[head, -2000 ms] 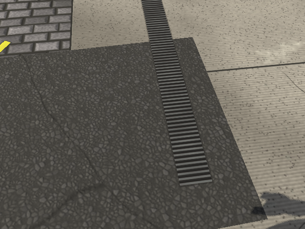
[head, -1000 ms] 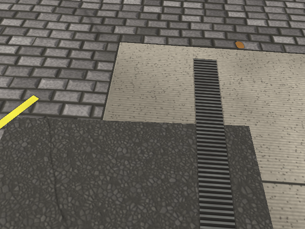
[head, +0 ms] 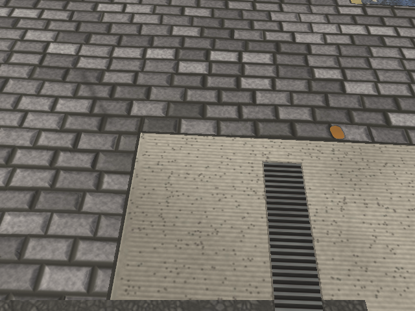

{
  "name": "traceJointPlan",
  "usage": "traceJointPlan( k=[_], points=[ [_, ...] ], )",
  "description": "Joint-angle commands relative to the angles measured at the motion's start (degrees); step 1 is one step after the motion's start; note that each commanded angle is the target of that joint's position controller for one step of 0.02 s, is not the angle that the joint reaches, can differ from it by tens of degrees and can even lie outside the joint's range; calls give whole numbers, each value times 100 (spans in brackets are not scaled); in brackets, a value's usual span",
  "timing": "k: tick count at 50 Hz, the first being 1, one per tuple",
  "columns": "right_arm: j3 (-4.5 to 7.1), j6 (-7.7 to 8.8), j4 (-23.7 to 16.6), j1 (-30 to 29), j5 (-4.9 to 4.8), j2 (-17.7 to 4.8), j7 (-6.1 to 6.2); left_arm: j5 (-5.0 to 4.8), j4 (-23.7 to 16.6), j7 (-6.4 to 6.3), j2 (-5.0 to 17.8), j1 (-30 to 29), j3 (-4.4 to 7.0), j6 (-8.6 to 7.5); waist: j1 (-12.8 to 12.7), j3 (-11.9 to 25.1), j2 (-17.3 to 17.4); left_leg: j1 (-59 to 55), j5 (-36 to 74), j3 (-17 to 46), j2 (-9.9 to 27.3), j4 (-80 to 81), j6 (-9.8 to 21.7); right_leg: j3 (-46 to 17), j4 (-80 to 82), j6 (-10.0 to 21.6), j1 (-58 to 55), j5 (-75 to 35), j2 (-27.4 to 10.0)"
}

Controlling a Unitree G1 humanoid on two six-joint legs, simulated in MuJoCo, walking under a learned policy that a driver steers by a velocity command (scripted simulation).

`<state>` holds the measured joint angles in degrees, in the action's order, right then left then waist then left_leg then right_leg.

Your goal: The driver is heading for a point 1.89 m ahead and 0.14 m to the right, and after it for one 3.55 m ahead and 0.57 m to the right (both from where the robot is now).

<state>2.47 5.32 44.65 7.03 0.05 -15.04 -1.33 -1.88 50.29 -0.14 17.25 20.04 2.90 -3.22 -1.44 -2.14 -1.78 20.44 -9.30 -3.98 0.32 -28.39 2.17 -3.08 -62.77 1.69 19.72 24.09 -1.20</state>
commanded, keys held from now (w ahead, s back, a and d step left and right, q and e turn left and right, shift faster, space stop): w+e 0.26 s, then w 0.74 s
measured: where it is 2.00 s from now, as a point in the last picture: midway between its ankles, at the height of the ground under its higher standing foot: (268, 152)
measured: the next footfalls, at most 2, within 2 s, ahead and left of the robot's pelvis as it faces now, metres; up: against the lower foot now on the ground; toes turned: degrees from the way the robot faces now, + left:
right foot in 0.42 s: +0.37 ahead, -0.17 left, +0.00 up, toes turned -15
left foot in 0.94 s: +0.73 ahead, -0.01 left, +0.00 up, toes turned -12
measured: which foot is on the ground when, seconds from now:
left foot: down 0.00-0.44, up 0.46-0.92, down 0.94-1.00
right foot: up 0.00-0.40, down 0.42-0.96, up 0.98-1.00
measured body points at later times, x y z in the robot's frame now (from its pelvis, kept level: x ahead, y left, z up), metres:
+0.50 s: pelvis +0.27 -0.06 -0.01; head +0.30 -0.08 +0.44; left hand +0.50 +0.15 -0.11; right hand +0.23 -0.34 -0.15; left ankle +0.12 +0.11 -0.65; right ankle +0.33 -0.16 -0.73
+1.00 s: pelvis +0.56 -0.07 -0.01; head +0.60 -0.07 +0.43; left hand +0.64 +0.20 -0.15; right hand +0.67 -0.36 -0.11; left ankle +0.69 +0.00 -0.74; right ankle +0.35 -0.16 -0.69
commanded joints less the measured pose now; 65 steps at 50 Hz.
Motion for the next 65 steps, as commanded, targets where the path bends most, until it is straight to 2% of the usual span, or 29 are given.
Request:
traceJointPlan(
  k=[1, 5, 8, 12, 16, 19, 20, 21, 22, 23, 24, 25, 26, 27, 28, 31, 34, 38, 42, 45, 47, 48, 49, 50, 51, 52, 54, 58, 65],
  points=[
    [162, 91, -32, 364, 68, -535, 28, -8, -436, -37, 545, -65, 207, -9, 214, 312, 952, -1470, -187, 1588, 1493, 1832, 706, -331, -313, -25, 1541, -780, -650],
    [232, 201, 155, 296, 112, -654, 65, 18, -550, -49, 286, -224, 205, 187, 84, 41, 642, -1161, 824, 628, 1420, 2150, 815, -364, 62, -158, 1746, -1480, -708],
    [260, 164, 265, 384, 109, -766, 140, 46, -702, 19, 218, -601, 190, 148, 172, -78, 525, -1357, 1173, 74, 1318, 2208, 761, -278, 1030, -193, 1899, -2314, -660],
    [312, 63, 398, 684, 42, -974, 210, 75, -1006, 181, 53, -1407, 96, 102, 492, -300, 331, -1761, 1397, -397, 1406, 2221, 715, 198, 2120, -100, 1872, -2788, -582],
    [360, -118, 650, 1144, -83, -1070, 188, 85, -1335, 290, 17, -1912, 57, 97, 597, -454, 286, -2588, 2124, -508, 1672, 1851, 706, 406, 2677, 134, 2038, -2159, -406],
    [409, -209, 702, 1023, -145, -1274, 197, 107, -1361, 317, 293, -1544, 184, 103, 161, -16, 607, -2883, 4499, -625, 1711, 887, 580, 763, 2832, 446, 1073, -1404, 64],
    [405, -248, 712, 915, -146, -1302, 207, 106, -1188, 298, 500, -881, 313, 111, -270, 390, 615, -2762, 4951, -744, 1569, 22, 461, 872, 3063, 593, 157, -1503, 288],
    [350, -253, 704, 894, -132, -1198, 227, 89, -908, 219, 809, 30, 486, 129, -716, 875, 476, -1977, 4513, -875, 1338, -1158, 279, 749, 3290, 769, -1384, -1919, 369],
    [168, -159, 510, 1266, 9, -681, 179, 137, -740, 111, 1470, 735, 654, 163, -683, 1640, -610, 279, 1777, -922, 759, -3312, -31, -1409, 3167, 1468, -3738, -1865, -1016],
    [51, 6, 598, 1495, -28, -416, 93, 79, -799, 115, 1378, 620, 568, 128, -408, 2424, -978, 1449, -2401, 108, -179, -4809, -219, -3994, 4236, 2240, -4406, -1275, -2092],
    [205, 137, 471, 826, -280, -933, 28, 117, -863, 151, 969, 368, 419, 71, -621, 1966, -429, 1979, -2280, 806, 131, -5114, -101, -3486, 4530, 1932, -4005, -1155, -1986],
    [196, 198, 300, 387, -382, -908, 21, 138, -868, 157, 802, 7, 367, 19, -502, 1201, -342, 2157, -1861, 723, 403, -4891, 17, -2561, 4569, 1666, -3197, -1420, -1742],
    [196, 204, 327, 309, -283, -826, 65, 138, -858, 170, 602, -375, 306, -23, -254, 672, -27, 2028, -1416, 665, 665, -4348, 24, -1848, 4687, 1452, -2362, -1922, -1459],
    [239, 150, 414, 382, -174, -838, 99, 181, -887, 169, 366, -637, 239, -65, -65, 465, -103, 1684, -1100, 690, 828, -3965, 1, -1373, 4842, 1316, -1809, -2304, -1239],
    [235, 74, 496, 586, -140, -759, 96, 223, -908, 164, 325, -743, 223, -89, 89, 414, -204, 1339, -866, 714, 888, -3823, -44, -1169, 5034, 1288, -1440, -2400, -1140],
    [209, -95, 531, 636, -71, -564, 124, 201, -799, 132, 499, -693, 262, -190, 243, 248, -68, 1360, -420, 655, 931, -3270, -255, -784, 5416, 1370, -1071, -2868, -1105],
    [176, -105, 345, 80, -10, -508, 135, 186, -636, 47, 588, -480, 279, -191, 101, 45, -75, 1744, 527, 627, 902, -2195, -413, -393, 5545, 1255, -1157, -2929, -967],
    [88, -28, 180, -658, -63, -366, 43, 145, -412, -9, 694, -173, 296, -161, -181, -132, -148, 1387, 1630, 393, 594, -773, -398, -19, 5621, 1036, -1161, -2426, -813],
    [79, 16, 11, -1031, -101, -477, -65, 82, -130, -29, 737, 94, 332, -95, -235, -270, -191, 1574, 1398, 521, 501, -200, -180, -132, 5345, 963, -1942, -2485, -1199],
    [152, 54, 60, -683, -100, -699, -124, 71, -56, -77, 831, -25, 374, -10, 63, -50, -323, 1093, 720, 433, 333, -49, 80, -166, 4796, 779, -2422, -3576, -1369],
    [369, 45, 497, 712, -70, -1072, -67, 105, -72, -96, 716, -136, 313, 66, 750, 827, -229, -883, 644, 166, 40, 8, 359, 199, 3065, 514, -2057, -4786, -897],
    [469, 24, 664, 1628, -12, -1487, -17, 233, -171, -108, 413, 85, 175, 84, 952, 1677, 577, -2529, 563, 1456, 1119, -99, 717, 480, 1197, 299, -918, -3054, -498],
    [519, 10, 803, 1841, -12, -1745, -69, 168, -182, -30, -253, 818, 6, -40, 489, 2198, 2182, -4121, -1013, 4318, 2137, 793, 1645, 155, -549, -41, 1316, 756, 605],
    [353, 42, 720, 1623, -113, -1147, -90, 51, -135, -9, 401, 363, 120, -163, 752, 1886, 1405, -3961, -1874, 4481, 1990, 1225, 1428, -528, -1154, 66, 1953, 943, 314],
    [289, 67, 629, 1177, -95, -934, -70, -77, -300, 9, 646, -189, 190, -245, 707, 1144, 1110, -3292, -1679, 3637, 1850, 1294, 1178, -391, -1170, 169, 2299, 391, 21],
    [255, 73, 533, 760, -39, -852, -61, -54, -345, -31, 628, -457, 180, -279, 549, 773, 617, -2551, -1066, 3047, 1672, 1395, 1061, -226, -932, 183, 2118, -153, -294],
    [166, 98, 503, 415, 82, -587, -52, 66, -328, -57, 541, -492, 229, -225, 249, 445, 647, -1560, -50, 2291, 1369, 1655, 1000, -226, -414, 141, 1574, -730, -628],
    [194, 128, 641, 563, 14, -763, 10, 127, -359, -66, 267, -623, 192, -59, 143, 195, 563, -1161, 727, 1609, 1272, 2114, 1155, -78, 408, -93, 1627, -1168, -768],
    [213, 29, 888, 1103, -64, -919, 149, 122, -644, 27, 50, -1879, 94, -132, 531, -110, 496, -1386, 1031, 742, 948, 2268, 893, 286, 2698, -250, 1567, -3016, -489]
  ],
)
